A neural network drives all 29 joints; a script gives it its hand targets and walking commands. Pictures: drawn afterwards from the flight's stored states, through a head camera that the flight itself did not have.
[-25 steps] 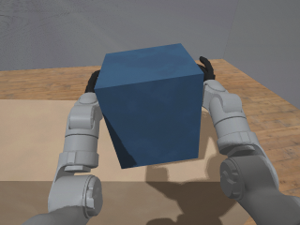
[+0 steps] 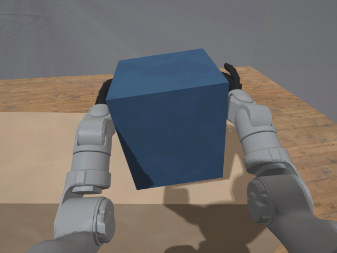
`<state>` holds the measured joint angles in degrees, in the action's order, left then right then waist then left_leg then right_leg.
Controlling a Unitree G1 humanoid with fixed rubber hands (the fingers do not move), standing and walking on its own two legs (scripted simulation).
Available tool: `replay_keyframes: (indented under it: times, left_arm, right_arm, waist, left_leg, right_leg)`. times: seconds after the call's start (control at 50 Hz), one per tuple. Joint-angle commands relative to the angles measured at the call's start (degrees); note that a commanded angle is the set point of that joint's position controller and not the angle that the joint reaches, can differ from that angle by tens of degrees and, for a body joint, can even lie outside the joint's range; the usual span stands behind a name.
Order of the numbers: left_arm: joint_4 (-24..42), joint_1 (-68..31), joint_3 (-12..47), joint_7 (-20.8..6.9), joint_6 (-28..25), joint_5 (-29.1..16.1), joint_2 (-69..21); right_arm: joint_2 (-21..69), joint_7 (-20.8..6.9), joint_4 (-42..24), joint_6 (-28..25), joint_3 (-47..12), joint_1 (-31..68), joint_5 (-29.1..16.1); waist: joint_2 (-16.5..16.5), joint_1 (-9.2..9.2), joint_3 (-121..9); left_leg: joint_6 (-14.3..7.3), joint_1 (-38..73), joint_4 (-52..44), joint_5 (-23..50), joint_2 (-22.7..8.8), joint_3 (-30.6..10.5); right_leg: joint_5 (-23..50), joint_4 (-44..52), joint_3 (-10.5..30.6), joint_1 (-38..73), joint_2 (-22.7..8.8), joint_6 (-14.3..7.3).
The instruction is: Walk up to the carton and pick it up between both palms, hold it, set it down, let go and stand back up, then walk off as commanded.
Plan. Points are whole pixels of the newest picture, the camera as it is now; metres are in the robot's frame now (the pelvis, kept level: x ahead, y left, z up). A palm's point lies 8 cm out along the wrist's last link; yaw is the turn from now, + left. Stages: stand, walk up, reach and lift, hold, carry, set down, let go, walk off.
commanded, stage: hold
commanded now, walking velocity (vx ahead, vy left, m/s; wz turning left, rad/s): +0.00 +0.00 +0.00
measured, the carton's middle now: (170, 118) +0.36 +0.00 +0.20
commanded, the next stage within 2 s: set down in 1.30 s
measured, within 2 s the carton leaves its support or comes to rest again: neither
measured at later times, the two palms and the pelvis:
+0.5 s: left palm (104, 110) +0.36 +0.15 +0.22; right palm (231, 95) +0.37 -0.14 +0.25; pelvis +0.00 +0.00 +0.00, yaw +0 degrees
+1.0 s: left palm (104, 110) +0.36 +0.15 +0.22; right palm (230, 95) +0.37 -0.14 +0.25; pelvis +0.00 +0.00 +0.00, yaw +0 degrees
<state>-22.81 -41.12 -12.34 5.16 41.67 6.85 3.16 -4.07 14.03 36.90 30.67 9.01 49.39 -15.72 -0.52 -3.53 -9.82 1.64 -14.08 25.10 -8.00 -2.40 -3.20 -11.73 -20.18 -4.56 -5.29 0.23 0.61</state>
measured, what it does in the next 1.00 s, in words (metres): stands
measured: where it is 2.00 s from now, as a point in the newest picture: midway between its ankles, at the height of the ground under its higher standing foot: outside the picture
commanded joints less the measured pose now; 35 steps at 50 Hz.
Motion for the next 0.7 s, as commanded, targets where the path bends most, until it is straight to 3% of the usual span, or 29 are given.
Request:
replay_keyframes:
  times: [0.0,0.68]
  left_arm:
    - [14.75,-50.43,22.05,-10.74,-4.11,-6.39,-37.20]
    - [13.13,-51.33,21.37,-11.04,-4.55,-5.94,-37.15]
  right_arm:
    - [36.02,-6.77,-11.99,0.36,-24.71,43.99,-8.20]
    - [35.96,-7.14,-10.04,-0.02,-23.71,44.18,-7.33]
  waist:
    - [3.81,-3.28,-11.53]
    - [3.68,-3.23,-10.25]
  left_leg:
    - [0.83,14.30,-6.02,3.36,5.33,2.16]
    - [0.71,13.64,-6.45,1.77,5.30,2.21]
  right_leg:
    - [5.33,4.91,4.17,-0.52,2.13,2.45]
    - [3.12,4.93,4.04,-0.93,2.03,2.27]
